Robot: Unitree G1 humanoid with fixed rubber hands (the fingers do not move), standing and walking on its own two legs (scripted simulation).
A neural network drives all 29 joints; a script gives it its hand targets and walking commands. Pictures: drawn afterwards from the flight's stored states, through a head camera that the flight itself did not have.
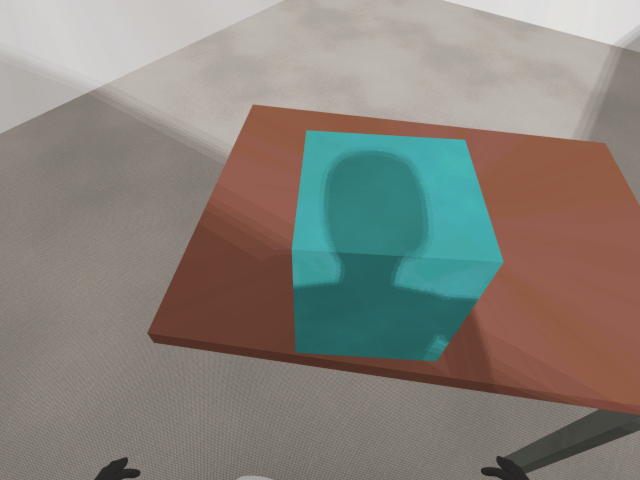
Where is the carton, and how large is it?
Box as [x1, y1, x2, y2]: [292, 130, 503, 360]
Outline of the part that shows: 306,130 292,243 296,352 436,360 503,262 465,141 458,139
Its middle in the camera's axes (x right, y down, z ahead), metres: +0.07 +0.02 +0.54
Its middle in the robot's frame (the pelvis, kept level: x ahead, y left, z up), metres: +0.39 -0.07 +0.04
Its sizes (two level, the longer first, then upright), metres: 0.210 0.200 0.250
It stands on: a table, 0.68 m high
